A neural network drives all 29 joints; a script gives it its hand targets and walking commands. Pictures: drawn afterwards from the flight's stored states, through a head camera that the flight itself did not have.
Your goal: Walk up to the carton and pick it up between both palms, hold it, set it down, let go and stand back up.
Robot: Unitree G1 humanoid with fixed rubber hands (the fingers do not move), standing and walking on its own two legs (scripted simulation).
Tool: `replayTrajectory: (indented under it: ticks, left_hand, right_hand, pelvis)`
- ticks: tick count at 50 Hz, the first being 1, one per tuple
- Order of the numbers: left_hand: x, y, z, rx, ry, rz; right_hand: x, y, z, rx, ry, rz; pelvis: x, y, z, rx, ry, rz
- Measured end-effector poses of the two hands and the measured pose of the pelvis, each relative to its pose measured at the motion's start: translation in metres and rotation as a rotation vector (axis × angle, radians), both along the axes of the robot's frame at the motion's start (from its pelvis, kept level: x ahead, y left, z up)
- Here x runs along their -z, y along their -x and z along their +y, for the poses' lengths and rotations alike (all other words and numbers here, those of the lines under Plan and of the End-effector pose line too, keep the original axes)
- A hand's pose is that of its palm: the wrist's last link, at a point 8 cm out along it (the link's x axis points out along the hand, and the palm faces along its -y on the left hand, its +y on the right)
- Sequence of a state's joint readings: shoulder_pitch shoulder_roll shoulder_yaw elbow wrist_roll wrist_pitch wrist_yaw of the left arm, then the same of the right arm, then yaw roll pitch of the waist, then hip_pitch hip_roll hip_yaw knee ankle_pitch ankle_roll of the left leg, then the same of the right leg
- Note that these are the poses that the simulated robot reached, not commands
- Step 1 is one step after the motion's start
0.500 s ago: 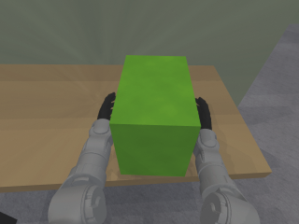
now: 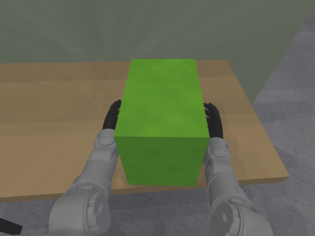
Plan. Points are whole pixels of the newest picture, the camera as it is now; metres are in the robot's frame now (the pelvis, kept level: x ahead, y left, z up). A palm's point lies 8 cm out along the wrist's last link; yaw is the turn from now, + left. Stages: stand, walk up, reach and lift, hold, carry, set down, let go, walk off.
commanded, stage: set down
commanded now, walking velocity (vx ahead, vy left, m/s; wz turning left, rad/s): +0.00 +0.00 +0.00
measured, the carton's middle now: (162, 120) +0.44 -0.03 +0.04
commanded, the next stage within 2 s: none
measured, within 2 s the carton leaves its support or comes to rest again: rests again in 0.48 s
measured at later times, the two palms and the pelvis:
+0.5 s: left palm (111, 129) +0.41 +0.12 +0.04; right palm (213, 136) +0.38 -0.16 +0.04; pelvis -0.01 +0.00 +0.00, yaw +0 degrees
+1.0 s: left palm (112, 128) +0.41 +0.12 +0.03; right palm (214, 137) +0.38 -0.17 +0.03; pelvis -0.01 +0.00 +0.00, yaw -2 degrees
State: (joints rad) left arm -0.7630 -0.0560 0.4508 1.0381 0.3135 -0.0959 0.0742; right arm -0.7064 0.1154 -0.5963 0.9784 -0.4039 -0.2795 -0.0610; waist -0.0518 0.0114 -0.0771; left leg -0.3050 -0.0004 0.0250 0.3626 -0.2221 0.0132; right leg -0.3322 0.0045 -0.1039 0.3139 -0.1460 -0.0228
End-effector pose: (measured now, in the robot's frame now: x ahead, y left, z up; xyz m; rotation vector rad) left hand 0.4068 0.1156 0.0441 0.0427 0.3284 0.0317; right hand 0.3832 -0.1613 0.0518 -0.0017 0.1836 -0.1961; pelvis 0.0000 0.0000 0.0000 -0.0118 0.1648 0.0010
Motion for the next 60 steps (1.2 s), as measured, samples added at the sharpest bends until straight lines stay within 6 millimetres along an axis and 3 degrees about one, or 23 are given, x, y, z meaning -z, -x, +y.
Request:
replayTrajectory:
  ticks: [42, 60]
  left_hand:
    - [0.011, -0.002, -0.001, 0.01, 0.008, -0.058]
    - [0.007, -0.015, 0.0, 0.036, -0.037, -0.036]
  right_hand:
    - [0.018, 0.005, -0.002, 0.009, 0.018, 0.004]
    - [0.02, -0.007, -0.006, -0.027, -0.025, 0.079]
  pelvis:
    - [0.001, 0.006, 0.001, 0.011, -0.002, 0.035]
    - [0.01, 0.02, 0.004, 0.041, -0.002, 0.142]
